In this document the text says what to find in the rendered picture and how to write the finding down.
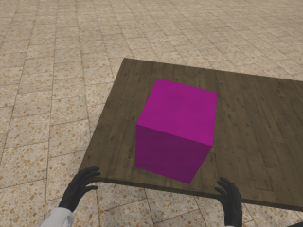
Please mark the table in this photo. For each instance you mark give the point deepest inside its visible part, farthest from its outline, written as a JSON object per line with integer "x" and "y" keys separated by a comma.
{"x": 257, "y": 141}

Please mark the left robot forearm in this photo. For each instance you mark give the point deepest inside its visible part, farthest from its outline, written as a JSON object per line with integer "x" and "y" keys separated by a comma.
{"x": 59, "y": 217}

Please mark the robot left hand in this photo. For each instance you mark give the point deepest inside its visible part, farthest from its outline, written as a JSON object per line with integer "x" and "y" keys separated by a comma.
{"x": 77, "y": 187}

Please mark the carton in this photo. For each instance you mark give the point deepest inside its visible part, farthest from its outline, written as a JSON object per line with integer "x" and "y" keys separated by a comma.
{"x": 175, "y": 130}

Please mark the robot right hand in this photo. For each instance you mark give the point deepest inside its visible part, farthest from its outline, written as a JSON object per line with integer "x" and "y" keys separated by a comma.
{"x": 232, "y": 206}

